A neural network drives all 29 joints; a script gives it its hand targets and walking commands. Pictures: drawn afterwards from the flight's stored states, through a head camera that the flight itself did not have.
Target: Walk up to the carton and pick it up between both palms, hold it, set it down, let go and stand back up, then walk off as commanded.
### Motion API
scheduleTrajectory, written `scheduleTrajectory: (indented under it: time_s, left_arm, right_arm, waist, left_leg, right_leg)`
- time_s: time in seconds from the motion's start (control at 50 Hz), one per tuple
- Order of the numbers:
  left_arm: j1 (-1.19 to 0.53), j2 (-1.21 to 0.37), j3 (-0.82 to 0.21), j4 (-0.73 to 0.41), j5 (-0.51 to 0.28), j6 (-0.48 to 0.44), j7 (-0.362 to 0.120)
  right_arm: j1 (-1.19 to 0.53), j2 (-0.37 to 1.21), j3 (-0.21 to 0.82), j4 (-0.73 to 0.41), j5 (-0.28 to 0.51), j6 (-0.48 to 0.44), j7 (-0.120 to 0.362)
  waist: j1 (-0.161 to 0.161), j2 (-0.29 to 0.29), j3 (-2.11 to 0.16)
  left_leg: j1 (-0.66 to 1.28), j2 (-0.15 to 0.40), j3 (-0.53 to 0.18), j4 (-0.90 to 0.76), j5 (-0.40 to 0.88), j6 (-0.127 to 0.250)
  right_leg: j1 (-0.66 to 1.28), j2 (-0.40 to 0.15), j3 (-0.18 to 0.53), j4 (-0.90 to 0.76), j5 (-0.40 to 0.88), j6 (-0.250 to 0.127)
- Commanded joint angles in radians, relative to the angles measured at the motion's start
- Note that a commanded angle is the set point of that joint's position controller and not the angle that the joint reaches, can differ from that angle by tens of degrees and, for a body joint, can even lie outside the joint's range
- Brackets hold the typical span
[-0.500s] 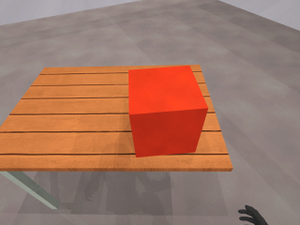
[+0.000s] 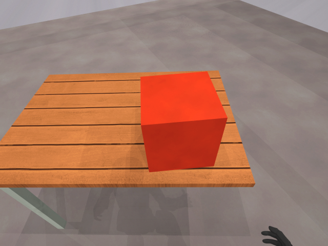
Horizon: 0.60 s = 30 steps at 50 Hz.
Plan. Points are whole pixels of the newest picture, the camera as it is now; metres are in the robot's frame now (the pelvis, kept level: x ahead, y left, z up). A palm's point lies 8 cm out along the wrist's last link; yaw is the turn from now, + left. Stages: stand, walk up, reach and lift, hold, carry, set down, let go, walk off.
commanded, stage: stand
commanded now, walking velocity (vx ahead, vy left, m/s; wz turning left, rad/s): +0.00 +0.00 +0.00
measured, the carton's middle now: (177, 122) +0.51 +0.01 -0.02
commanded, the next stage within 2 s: walk off in 0.16 s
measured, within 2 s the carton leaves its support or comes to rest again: neither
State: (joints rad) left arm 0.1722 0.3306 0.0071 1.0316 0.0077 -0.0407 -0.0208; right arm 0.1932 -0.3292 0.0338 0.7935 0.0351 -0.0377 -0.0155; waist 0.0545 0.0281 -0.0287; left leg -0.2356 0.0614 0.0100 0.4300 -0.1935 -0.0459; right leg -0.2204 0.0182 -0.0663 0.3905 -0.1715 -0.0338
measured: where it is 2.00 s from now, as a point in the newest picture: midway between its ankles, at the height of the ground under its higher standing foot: outside the picture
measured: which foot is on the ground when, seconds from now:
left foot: down 0.00-0.48, up 0.50-0.64, down 0.66-1.00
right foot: down 0.00-0.66, up 0.68-1.00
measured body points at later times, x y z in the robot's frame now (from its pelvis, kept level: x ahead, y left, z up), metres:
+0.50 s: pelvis -0.01 +0.00 +0.00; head -0.02 +0.00 +0.45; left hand +0.08 +0.30 -0.11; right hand +0.13 -0.28 -0.11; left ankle +0.02 +0.14 -0.74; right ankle +0.02 -0.10 -0.74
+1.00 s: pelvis -0.11 +0.02 -0.02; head -0.09 +0.04 +0.43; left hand -0.03 +0.33 -0.15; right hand +0.01 -0.29 -0.11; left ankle -0.05 +0.12 -0.74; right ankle -0.13 -0.12 -0.68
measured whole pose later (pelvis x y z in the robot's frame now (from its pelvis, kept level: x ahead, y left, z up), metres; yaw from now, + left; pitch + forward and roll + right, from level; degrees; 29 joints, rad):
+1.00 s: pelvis -0.11 +0.02 -0.02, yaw -2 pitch -5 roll -1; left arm 0.24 0.40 0.01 0.80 0.01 0.06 0.02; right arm 0.18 -0.38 -0.01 0.81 0.03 0.03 -0.02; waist 0.05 -0.03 0.14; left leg -0.30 0.01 0.02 0.63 -0.25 0.04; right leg -0.39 0.11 0.14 1.11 -0.47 -0.01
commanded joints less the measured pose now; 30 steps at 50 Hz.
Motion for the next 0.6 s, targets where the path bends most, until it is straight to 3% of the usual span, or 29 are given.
scheduleTrajectory:
  time_s: [0.0,0.06,0.14,0.32,0.34,0.36,0.42,0.48,0.5,0.54,0.58]
  left_arm:
    - [-0.032,0.232,0.043,-0.021,0.004,-0.023,0.003]
    - [-0.033,0.231,0.042,-0.021,0.006,-0.022,0.005]
    - [-0.035,0.236,0.043,-0.019,0.005,-0.023,0.006]
    - [-0.044,0.232,0.043,-0.018,0.005,-0.023,0.004]
    - [-0.039,0.265,0.089,-0.124,0.005,-0.003,0.017]
    - [-0.014,0.268,0.094,-0.136,-0.001,0.001,0.02]
    - [0.004,0.279,0.105,-0.18,0.004,0.016,0.024]
    - [-0.042,0.306,0.113,-0.236,0.015,0.031,0.028]
    - [-0.061,0.319,0.12,-0.255,0.022,0.034,0.031]
    - [-0.09,0.327,0.12,-0.288,0.027,0.041,0.038]
    - [-0.091,0.298,0.111,-0.309,0.018,0.049,0.037]
  right_arm:
    - [-0.001,-0.213,-0.085,0.045,-0.073,-0.004,0.004]
    - [-0.009,-0.21,-0.085,0.041,-0.074,-0.006,0.005]
    - [-0.009,-0.208,-0.086,0.045,-0.073,-0.004,0.004]
    - [-0.001,-0.206,-0.084,0.053,-0.074,-0.005,0.006]
    - [-0.031,-0.234,-0.131,0.028,-0.054,0.02,-0.001]
    - [-0.01,-0.229,-0.127,0.017,-0.051,0.024,-0.004]
    - [0.018,-0.232,-0.135,-0.003,-0.05,0.043,-0.004]
    - [0.037,-0.226,-0.139,-0.016,-0.06,0.063,0.003]
    - [0.051,-0.226,-0.14,-0.021,-0.061,0.072,0.005]
    - [0.089,-0.236,-0.145,-0.026,-0.059,0.08,0.006]
    - [0.127,-0.228,-0.145,-0.037,-0.057,0.078,0.008]
  waist:
    - [-0.051,0.024,-0.038]
    - [-0.054,0.002,-0.042]
    - [-0.056,0.026,-0.039]
    - [-0.057,0.003,-0.039]
    - [-0.059,-0.022,0.047]
    - [-0.057,0.01,0.022]
    - [-0.055,-0.055,0.005]
    - [-0.067,-0.16,0.067]
    - [-0.065,-0.202,0.094]
    - [-0.073,-0.224,0.141]
    - [-0.095,-0.172,0.154]
  left_leg:
    - [0.084,0.078,-0.057,-0.081,0.018,0.068]
    - [0.081,0.083,-0.062,-0.08,0.025,0.068]
    - [0.082,0.078,-0.055,-0.079,0.017,0.068]
    - [0.077,0.079,-0.059,-0.085,0.013,0.067]
    - [0.036,0.069,-0.072,0.043,0.285,0.088]
    - [0.043,0.059,-0.054,0.077,0.319,0.091]
    - [0.045,0.004,-0.019,0.165,0.193,0.086]
    - [-0.016,-0.065,-0.001,0.332,-0.272,0.089]
    - [-0.041,-0.082,-0.01,0.433,-0.346,0.091]
    - [-0.048,-0.068,-0.029,0.487,-0.37,0.095]
    - [-0.058,-0.035,-0.029,0.259,-0.234,0.1]
  right_leg:
    - [0.056,-0.154,0.159,-0.08,0.019,0.001]
    - [0.06,-0.152,0.15,-0.072,0.03,0.001]
    - [0.049,-0.153,0.156,-0.081,0.021,0.0]
    - [0.056,-0.15,0.151,-0.077,0.015,0.002]
    - [-0.03,-0.164,0.173,0.009,0.308,-0.021]
    - [-0.03,-0.171,0.173,0.037,0.382,-0.033]
    - [-0.059,-0.201,0.201,0.011,0.363,-0.08]
    - [-0.161,-0.29,0.298,-0.042,0.233,-0.154]
    - [-0.212,-0.321,0.32,-0.071,0.175,-0.184]
    - [-0.264,-0.343,0.326,-0.068,0.152,-0.198]
    - [-0.168,-0.278,0.259,0.057,0.322,-0.137]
